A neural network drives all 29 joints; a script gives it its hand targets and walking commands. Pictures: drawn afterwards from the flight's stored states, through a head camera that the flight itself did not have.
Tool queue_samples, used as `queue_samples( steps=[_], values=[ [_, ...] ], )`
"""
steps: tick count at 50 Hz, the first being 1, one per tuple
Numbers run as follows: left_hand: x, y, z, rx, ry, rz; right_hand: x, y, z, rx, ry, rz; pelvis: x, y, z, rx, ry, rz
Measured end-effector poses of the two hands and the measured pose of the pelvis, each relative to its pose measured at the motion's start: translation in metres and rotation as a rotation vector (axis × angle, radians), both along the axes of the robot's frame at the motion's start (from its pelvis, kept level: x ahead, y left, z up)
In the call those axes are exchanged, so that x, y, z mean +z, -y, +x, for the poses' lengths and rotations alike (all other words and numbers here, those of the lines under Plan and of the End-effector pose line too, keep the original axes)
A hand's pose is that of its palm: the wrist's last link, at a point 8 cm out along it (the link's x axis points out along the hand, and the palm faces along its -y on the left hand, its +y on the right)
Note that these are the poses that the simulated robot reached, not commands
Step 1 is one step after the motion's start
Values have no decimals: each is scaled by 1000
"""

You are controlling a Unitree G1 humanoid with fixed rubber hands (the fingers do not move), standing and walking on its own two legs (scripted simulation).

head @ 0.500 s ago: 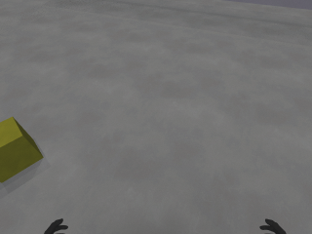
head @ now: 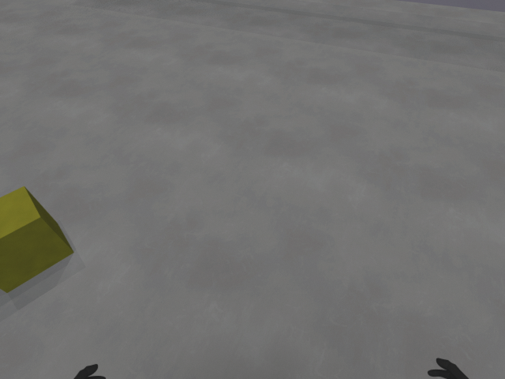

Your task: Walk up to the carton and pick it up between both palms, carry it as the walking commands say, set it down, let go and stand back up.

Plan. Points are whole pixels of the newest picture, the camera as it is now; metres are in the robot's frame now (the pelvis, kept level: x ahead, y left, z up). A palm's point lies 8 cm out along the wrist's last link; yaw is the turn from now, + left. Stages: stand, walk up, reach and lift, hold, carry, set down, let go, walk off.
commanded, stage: stand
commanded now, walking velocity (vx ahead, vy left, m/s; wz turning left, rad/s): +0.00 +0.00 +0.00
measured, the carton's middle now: (15, 239) +0.74 +1.08 -0.64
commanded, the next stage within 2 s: walk up in 0.86 s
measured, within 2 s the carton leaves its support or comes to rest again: neither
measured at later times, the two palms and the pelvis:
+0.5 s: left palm out of the picture +0.10 +0.32 -0.10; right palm out of the picture +0.12 -0.31 -0.11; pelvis +0.01 +0.00 +0.00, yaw +0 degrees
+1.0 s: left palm out of the picture +0.11 +0.31 -0.10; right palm out of the picture +0.11 -0.32 -0.11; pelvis +0.01 -0.01 +0.00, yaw +0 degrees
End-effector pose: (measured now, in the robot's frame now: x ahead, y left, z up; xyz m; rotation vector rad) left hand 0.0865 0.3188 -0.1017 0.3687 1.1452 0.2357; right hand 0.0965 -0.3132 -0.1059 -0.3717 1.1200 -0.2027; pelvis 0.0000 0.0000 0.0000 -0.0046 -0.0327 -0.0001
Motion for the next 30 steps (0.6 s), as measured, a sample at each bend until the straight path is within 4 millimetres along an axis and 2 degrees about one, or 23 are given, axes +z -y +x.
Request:
queue_samples(
  steps=[22, 30],
  values=[
    [2, 2, 12, 8, 7, 2, 0, -2, 18, 10, 7, 7, 1, 2, 10, 2, -1, 2],
    [2, 3, 17, 7, 6, 1, 0, 0, 18, 6, -1, 4, 1, 2, 12, 7, -2, 2]
  ],
)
